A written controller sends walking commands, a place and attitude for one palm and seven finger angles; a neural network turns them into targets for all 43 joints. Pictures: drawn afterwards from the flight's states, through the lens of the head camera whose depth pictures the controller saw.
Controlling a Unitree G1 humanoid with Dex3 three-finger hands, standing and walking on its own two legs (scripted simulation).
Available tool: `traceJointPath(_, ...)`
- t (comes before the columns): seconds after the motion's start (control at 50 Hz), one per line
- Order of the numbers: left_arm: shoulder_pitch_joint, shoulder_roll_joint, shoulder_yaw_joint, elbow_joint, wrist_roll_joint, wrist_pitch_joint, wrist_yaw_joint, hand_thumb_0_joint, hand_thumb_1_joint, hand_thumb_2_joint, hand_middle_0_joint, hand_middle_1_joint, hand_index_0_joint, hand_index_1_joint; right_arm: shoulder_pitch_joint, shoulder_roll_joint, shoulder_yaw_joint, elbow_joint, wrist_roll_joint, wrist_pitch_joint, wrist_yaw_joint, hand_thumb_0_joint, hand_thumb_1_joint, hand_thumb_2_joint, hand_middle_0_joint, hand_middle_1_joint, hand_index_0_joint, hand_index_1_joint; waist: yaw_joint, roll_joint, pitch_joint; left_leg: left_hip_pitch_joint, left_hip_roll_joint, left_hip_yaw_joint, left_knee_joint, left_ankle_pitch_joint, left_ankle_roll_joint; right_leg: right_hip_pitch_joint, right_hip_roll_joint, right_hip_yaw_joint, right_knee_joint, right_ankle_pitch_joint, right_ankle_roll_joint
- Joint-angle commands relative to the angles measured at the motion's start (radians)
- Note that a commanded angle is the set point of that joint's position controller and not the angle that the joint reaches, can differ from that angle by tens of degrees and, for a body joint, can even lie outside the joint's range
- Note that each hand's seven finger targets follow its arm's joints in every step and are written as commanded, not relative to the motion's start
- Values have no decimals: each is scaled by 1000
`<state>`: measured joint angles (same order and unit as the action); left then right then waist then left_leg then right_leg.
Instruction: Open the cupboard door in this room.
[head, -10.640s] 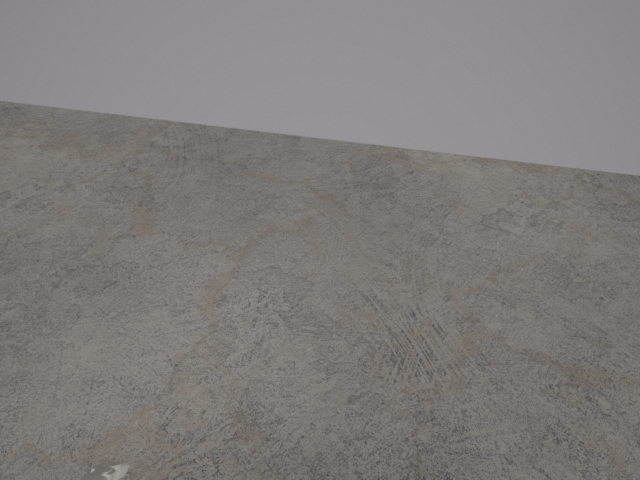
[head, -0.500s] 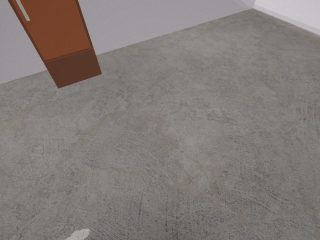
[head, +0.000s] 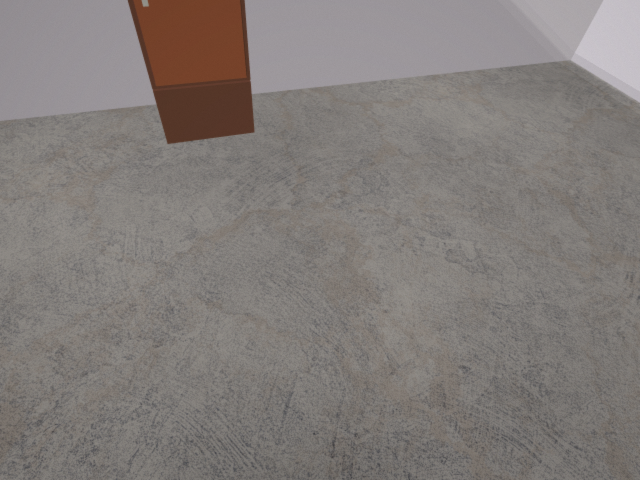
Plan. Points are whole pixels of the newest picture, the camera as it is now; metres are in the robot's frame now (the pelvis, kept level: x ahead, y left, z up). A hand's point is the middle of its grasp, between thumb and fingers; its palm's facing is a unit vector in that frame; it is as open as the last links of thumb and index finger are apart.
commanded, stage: stand and wait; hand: left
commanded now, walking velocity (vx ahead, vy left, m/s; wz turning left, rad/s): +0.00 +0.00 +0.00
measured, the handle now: out of the picture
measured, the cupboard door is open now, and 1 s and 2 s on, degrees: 0 0 0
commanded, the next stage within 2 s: turn or walk to find it in 0.18 s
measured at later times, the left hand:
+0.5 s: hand out of the picture -0.01 +0.18 -0.18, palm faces +0.11 -0.97 -0.20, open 7.3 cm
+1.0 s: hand out of the picture -0.03 +0.19 -0.18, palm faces +0.19 -0.96 -0.19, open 7.3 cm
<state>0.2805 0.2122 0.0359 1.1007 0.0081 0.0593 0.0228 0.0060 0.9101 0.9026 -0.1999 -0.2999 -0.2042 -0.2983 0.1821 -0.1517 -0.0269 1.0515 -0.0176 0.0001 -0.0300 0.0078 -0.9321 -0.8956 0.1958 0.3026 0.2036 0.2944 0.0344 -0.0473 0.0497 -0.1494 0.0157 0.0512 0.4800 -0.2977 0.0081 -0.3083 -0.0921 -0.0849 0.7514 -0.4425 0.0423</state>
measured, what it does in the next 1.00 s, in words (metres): steps on the spot: right foot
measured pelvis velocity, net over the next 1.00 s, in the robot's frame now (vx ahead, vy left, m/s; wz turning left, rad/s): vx -0.04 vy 0.00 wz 0.15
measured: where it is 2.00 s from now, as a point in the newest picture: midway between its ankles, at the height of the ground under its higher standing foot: outside the picture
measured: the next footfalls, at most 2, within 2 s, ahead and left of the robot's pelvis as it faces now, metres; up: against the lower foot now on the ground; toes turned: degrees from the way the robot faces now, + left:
right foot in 0.14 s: +0.03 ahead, -0.14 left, +0.00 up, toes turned -5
right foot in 1.14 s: +0.01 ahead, -0.13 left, +0.00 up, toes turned +5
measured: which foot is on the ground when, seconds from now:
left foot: down 0.00-1.00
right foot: up 0.00-0.12, down 0.14-0.90, up 0.92-1.00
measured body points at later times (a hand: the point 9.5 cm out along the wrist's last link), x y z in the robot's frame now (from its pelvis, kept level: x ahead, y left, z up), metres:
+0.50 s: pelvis -0.03 +0.00 -0.01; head -0.02 +0.00 +0.44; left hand -0.02 +0.23 -0.16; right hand -0.03 -0.24 -0.16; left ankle -0.02 +0.12 -0.74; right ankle -0.01 -0.13 -0.74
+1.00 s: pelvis -0.04 +0.00 +0.00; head -0.03 +0.02 +0.45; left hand -0.04 +0.24 -0.17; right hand +0.02 -0.23 -0.15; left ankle -0.04 +0.11 -0.74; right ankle -0.04 -0.13 -0.71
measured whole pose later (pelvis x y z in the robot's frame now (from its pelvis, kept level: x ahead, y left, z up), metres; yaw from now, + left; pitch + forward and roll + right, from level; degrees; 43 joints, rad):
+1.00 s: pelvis -0.04 +0.00 +0.00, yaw +9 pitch -1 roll +0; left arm 0.21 0.18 0.04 1.06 0.01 0.05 0.02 0.00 0.91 0.90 -0.20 -0.30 -0.20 -0.30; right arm 0.25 -0.16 -0.04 1.05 -0.02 0.00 -0.02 0.01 -0.92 -0.90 0.19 0.30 0.20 0.29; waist 0.00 -0.02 0.05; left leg -0.27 0.00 0.04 0.55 -0.26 0.03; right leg -0.33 -0.08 -0.10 0.82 -0.47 0.03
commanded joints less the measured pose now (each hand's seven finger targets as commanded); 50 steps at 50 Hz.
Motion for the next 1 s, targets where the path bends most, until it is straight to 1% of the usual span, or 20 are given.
traceJointPath(0.0,1,15,-10,-38,5,-34,-3,0,900,900,-200,-300,-200,-300,14,-167,-23,-11,-1,-12,-14,0,-900,-900,200,300,200,300,-24,197,0,19,222,-153,-173,511,129,-24,1,34,-25,7,4)
traceJointPath(0.08,71,24,-19,6,6,-53,3,0,900,900,-200,-300,-200,-300,32,-152,-22,12,10,-13,-11,0,-900,-900,200,300,200,300,-7,133,-33,20,167,-121,-95,442,75,123,4,25,-337,244,5)
traceJointPath(0.12,63,64,-22,20,7,-67,10,0,900,900,-200,-300,-200,-300,54,-112,-14,15,18,-17,-5,0,-900,-900,200,300,200,300,-30,49,-33,-20,98,-82,-78,295,16,175,-66,104,-372,459,-28)
traceJointPath(0.14,62,69,-23,15,6,-66,12,0,900,900,-200,-300,-200,-300,54,-104,-13,19,18,-13,-1,0,-900,-900,200,300,200,300,-30,81,-20,-22,89,-80,-94,228,11,158,-84,105,-369,447,-39)
traceJointPath(0.16,38,77,-20,21,7,-69,10,0,900,900,-200,-300,-200,-300,52,-96,-12,24,13,-3,-1,0,-900,-900,200,300,200,300,-37,-48,11,-23,77,-70,-94,170,-3,112,-74,120,-377,390,-48)
traceJointPath(0.18,27,71,-19,17,6,-69,9,0,900,900,-200,-300,-200,-300,58,-102,-13,23,11,1,-1,0,-900,-900,200,300,200,300,-39,-103,41,-22,68,-63,-87,140,-5,72,-84,125,-401,331,-54)
traceJointPath(0.26,7,87,1,-15,3,-54,12,0,900,900,-200,-300,-200,-300,63,-112,-10,20,7,6,7,0,-900,-900,200,300,200,300,-29,-10,60,-81,62,-82,-76,117,2,49,-84,100,-391,165,-49)
traceJointPath(0.4,-23,107,28,-76,6,-46,12,0,900,900,-200,-300,-200,-300,106,-100,-23,-12,-1,16,14,0,-900,-900,200,300,200,300,-32,-32,-9,-122,34,-79,44,72,1,22,-151,114,-402,60,-94)
traceJointPath(0.46,-45,69,19,-80,3,-44,12,0,900,900,-200,-300,-200,-300,131,-106,-18,-2,-2,5,13,0,-900,-900,200,300,200,300,-37,113,-10,-136,96,-188,-86,111,26,31,-52,22,-285,99,-44)
traceJointPath(0.5,-12,34,5,-68,1,-45,11,0,900,900,-200,-300,-200,-300,110,-139,-19,0,2,-6,5,0,-900,-900,200,300,200,300,-11,195,-25,-159,160,-278,-180,135,65,97,3,-16,-219,174,-16)
traceJointPath(0.54,10,30,-2,-45,3,-48,11,0,900,900,-200,-300,-200,-300,101,-139,-18,2,6,-11,1,0,-900,-900,200,300,200,300,-1,166,-17,-180,152,-262,-180,145,67,146,2,-1,-252,197,-17)
traceJointPath(0.58,23,42,-1,-32,3,-54,11,0,900,900,-200,-300,-200,-300,103,-122,-15,5,7,-10,3,0,-900,-900,200,300,200,300,-2,105,-7,-193,117,-211,-147,142,44,172,-25,17,-300,241,-24)
traceJointPath(0.68,2,111,26,-67,5,-51,14,0,900,900,-200,-300,-200,-300,115,-99,-24,-21,2,16,14,0,-900,-900,200,300,200,300,-17,-52,11,-231,26,-94,31,56,-1,102,-159,102,-410,85,-87)
traceJointPath(0.76,-59,135,45,-121,16,-45,16,0,900,900,-200,-300,-200,-300,116,-96,-42,-50,-4,35,20,0,-900,-900,200,300,200,300,-34,-124,23,-187,30,-26,277,-89,-17,-37,-274,138,-476,25,-162)
traceJointPath(0.82,-68,116,43,-123,17,-46,14,0,900,900,-200,-300,-200,-300,142,-77,-35,-46,1,20,23,0,-900,-900,200,300,200,300,-54,-64,10,-94,54,-24,107,-3,-16,-69,-226,53,-346,142,-124)
traceJointPath(0.84,-58,87,38,-122,12,-42,11,0,900,900,-200,-300,-200,-300,160,-98,-36,-44,-1,10,23,0,-900,-900,200,300,200,300,-59,74,-5,-64,108,-128,-7,96,9,-96,-140,-17,-237,104,-70)
traceJointPath(0.86,-53,41,26,-131,5,-36,9,0,900,900,-200,-300,-200,-300,160,-149,-40,-46,-8,1,19,0,-900,-900,200,300,200,300,-58,259,8,-92,214,-314,-158,94,59,-116,-25,-76,-96,57,-12)
traceJointPath(0.88,-87,31,18,-135,6,-34,12,0,900,900,-200,-300,-200,-300,159,-179,-45,-40,-9,-10,8,0,-900,-900,200,300,200,300,-70,361,10,-113,279,-437,-266,138,113,-107,19,-48,50,-40,-1)
traceJointPath(0.92,-55,25,10,-108,8,-36,9,0,900,900,-200,-300,-200,-300,103,-173,-36,-35,-7,-18,-6,0,-900,-900,200,300,200,300,-37,265,-22,-76,286,-381,-227,270,171,-103,-3,45,157,-80,-14)
traceJointPath(0.98,-36,6,-4,-81,5,-47,2,0,900,900,-200,-300,-200,-300,78,-167,-31,-22,-6,-21,-9,0,-900,-900,200,300,200,300,-29,181,-62,3,243,-278,-168,422,168,-71,6,47,40,-48,-7)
